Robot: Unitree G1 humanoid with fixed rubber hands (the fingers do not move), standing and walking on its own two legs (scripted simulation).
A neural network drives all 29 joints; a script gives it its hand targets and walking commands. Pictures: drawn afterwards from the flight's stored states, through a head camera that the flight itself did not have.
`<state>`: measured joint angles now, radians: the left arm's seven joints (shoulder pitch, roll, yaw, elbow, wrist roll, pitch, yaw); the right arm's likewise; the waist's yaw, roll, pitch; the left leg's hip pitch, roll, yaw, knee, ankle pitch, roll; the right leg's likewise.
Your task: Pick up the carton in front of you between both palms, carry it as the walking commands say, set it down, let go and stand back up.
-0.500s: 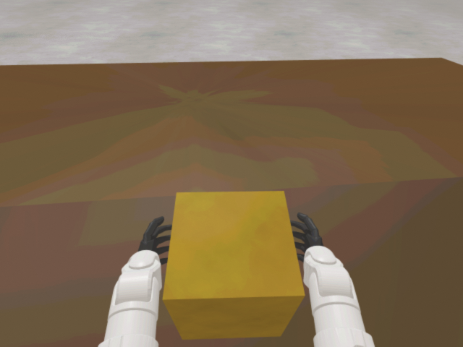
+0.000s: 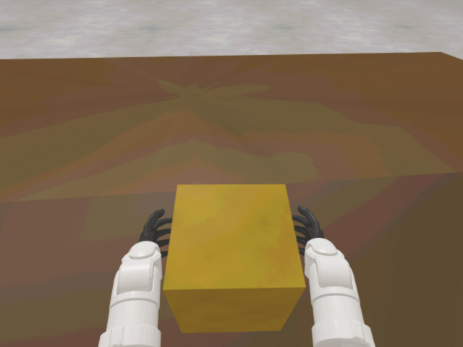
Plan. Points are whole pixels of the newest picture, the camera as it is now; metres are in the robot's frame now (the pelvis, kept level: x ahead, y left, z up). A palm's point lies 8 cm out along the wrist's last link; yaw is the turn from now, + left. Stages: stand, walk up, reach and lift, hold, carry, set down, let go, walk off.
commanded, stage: reach and lift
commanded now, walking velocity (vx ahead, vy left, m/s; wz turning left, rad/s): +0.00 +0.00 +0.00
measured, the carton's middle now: (231, 261) +0.31 +0.00 -0.04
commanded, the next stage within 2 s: hold in 0.50 s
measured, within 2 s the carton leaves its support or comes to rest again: neither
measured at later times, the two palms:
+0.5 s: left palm (149, 247) +0.30 +0.15 +0.04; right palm (315, 242) +0.30 -0.15 +0.04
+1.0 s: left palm (147, 248) +0.29 +0.15 +0.05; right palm (320, 245) +0.29 -0.15 +0.05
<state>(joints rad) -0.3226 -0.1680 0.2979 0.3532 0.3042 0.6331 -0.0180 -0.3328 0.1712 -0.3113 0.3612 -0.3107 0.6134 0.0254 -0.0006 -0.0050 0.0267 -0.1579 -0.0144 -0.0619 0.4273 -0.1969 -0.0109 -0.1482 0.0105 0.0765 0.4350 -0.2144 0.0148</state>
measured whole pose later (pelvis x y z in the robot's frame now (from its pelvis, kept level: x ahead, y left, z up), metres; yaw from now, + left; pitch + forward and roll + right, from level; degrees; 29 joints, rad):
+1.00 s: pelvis +0.00 +0.00 +0.00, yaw +0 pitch -8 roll +0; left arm -0.29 -0.16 0.24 0.23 0.27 0.76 -0.01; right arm -0.30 0.16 -0.25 0.23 -0.28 0.75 0.02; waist 0.00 0.00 0.06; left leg -0.06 -0.01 -0.06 0.38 -0.18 -0.01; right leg -0.05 0.01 0.08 0.39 -0.19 0.01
